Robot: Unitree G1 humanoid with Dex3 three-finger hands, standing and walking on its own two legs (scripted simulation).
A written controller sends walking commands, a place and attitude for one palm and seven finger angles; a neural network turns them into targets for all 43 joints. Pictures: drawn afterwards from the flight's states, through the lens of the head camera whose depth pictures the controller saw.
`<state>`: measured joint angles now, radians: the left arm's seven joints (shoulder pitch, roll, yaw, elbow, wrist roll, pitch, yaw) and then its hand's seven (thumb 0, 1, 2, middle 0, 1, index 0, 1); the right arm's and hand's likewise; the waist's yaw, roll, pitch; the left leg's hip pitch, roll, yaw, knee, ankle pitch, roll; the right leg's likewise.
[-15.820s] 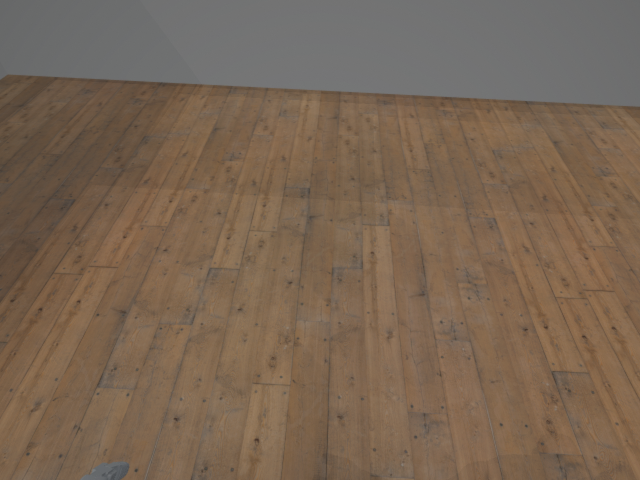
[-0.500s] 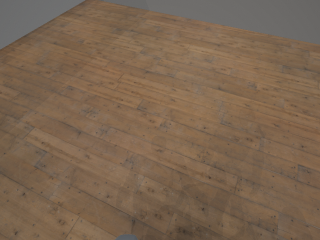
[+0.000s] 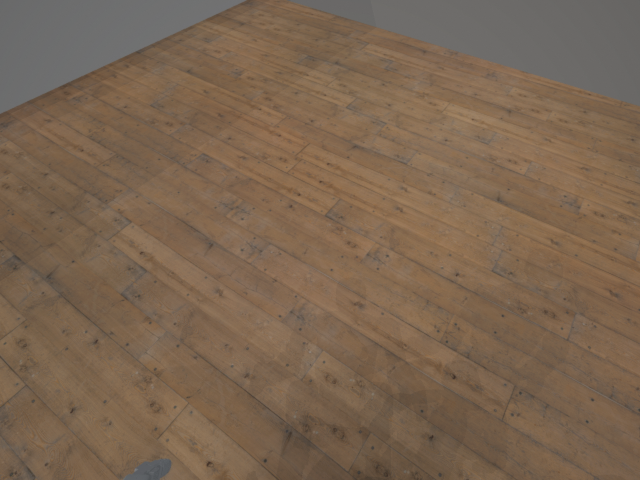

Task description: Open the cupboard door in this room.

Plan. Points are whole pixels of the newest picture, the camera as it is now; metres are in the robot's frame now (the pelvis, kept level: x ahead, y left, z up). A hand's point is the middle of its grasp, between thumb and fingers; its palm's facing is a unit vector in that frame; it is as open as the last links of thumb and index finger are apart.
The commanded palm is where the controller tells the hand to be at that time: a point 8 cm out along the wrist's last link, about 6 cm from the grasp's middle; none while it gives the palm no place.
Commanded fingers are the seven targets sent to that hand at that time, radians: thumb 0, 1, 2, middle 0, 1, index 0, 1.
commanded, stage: turn or walk to find it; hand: left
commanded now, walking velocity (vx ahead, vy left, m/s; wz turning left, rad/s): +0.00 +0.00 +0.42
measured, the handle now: out of the picture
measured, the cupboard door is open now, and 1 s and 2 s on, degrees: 0 0 0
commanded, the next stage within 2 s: none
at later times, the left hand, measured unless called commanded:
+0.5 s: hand out of the picture -0.05 +0.21 -0.18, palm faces +0.30 -0.92 -0.25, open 7.4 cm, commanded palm none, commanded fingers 0.00 0.90 0.90 -0.20 -0.30 -0.20 -0.30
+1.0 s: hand out of the picture -0.05 +0.17 -0.14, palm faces +0.46 -0.84 -0.28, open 7.4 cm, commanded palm none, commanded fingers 0.00 0.90 0.90 -0.20 -0.30 -0.20 -0.30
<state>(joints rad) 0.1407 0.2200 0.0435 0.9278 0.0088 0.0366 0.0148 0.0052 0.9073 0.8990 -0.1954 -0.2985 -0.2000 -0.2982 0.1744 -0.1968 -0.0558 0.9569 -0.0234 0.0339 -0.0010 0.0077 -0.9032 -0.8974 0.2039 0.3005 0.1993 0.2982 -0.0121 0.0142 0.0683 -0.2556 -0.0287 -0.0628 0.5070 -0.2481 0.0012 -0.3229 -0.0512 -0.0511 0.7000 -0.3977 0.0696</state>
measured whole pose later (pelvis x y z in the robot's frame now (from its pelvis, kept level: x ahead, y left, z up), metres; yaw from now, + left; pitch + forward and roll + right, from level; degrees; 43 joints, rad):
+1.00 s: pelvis -0.03 -0.04 +0.00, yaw +28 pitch -1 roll +2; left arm 0.20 0.16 0.03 0.92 0.02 0.01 0.02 0.00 0.90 0.90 -0.20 -0.30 -0.20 -0.30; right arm 0.19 -0.25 -0.09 0.97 -0.02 0.07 0.01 0.01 -0.91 -0.90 0.20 0.30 0.20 0.30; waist -0.01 0.05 0.07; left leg -0.48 -0.02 -0.05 1.12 -0.39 -0.03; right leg -0.23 -0.07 -0.14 0.54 -0.29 -0.03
